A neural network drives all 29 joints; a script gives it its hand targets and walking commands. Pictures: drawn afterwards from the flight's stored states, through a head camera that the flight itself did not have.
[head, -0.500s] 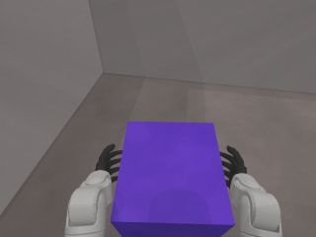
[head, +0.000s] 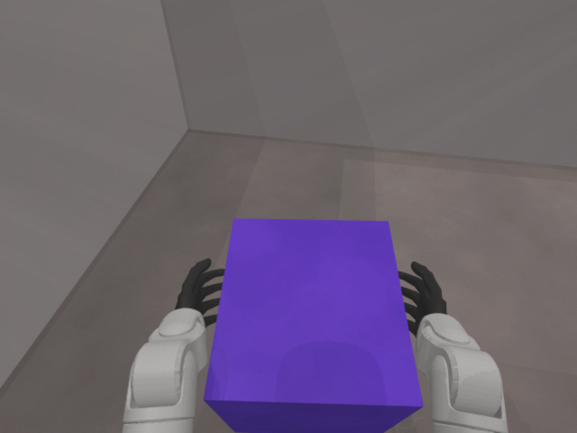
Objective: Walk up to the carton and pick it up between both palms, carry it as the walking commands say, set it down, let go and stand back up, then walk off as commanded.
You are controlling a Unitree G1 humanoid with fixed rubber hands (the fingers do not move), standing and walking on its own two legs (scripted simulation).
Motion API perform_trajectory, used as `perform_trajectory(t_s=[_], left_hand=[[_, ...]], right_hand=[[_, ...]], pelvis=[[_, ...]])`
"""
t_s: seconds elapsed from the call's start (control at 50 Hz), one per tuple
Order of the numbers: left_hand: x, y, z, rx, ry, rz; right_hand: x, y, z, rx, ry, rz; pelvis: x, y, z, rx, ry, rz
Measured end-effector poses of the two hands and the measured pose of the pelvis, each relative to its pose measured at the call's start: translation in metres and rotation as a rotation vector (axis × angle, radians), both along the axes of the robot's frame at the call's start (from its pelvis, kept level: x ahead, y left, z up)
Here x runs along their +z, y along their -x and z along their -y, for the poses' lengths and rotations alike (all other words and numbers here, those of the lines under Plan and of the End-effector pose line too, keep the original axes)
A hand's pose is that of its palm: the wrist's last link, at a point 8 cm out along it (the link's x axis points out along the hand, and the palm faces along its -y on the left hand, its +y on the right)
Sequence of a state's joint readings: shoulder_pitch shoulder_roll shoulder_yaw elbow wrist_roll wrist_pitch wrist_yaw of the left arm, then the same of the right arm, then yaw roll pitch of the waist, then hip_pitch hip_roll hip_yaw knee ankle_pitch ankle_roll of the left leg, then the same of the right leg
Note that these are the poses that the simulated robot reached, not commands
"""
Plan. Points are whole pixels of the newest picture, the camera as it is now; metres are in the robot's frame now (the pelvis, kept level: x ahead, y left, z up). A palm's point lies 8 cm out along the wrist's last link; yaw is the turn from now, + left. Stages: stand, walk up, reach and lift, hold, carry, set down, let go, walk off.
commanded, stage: carry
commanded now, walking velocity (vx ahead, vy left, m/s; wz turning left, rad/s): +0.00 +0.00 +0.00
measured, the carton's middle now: (307, 331) +0.28 +0.00 -0.01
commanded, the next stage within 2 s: hold in 1.24 s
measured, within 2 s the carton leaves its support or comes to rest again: neither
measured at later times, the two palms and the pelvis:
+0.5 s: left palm (209, 311) +0.27 +0.13 +0.06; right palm (442, 317) +0.27 -0.18 +0.06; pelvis +0.01 -0.02 +0.00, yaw +0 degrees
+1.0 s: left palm (219, 305) +0.28 +0.12 +0.07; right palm (453, 312) +0.28 -0.19 +0.07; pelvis +0.01 -0.03 +0.00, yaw -1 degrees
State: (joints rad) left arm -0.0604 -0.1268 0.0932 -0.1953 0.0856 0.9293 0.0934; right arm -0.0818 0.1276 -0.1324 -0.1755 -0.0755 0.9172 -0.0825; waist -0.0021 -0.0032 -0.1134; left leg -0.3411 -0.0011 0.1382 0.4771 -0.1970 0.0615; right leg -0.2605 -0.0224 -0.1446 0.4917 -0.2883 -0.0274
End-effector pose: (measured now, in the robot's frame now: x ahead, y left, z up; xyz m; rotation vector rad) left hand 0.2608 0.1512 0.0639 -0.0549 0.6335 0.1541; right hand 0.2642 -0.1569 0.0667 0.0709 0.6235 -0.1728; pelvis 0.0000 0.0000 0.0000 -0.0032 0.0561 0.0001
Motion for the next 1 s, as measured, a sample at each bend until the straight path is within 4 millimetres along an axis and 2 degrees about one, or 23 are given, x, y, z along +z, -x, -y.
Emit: perform_trajectory(t_s=[0.8, 1.0], left_hand=[[-0.005, -0.016, 0.029, -0.020, -0.011, -0.004], [0.003, -0.016, 0.034, -0.021, -0.008, 0.014]], right_hand=[[-0.004, -0.013, 0.029, 0.000, 0.018, -0.004], [0.003, -0.012, 0.034, -0.005, 0.014, 0.014]], pelvis=[[0.000, -0.009, 0.027, -0.009, -0.011, 0.004], [0.000, -0.012, 0.030, -0.013, -0.012, 0.007]])
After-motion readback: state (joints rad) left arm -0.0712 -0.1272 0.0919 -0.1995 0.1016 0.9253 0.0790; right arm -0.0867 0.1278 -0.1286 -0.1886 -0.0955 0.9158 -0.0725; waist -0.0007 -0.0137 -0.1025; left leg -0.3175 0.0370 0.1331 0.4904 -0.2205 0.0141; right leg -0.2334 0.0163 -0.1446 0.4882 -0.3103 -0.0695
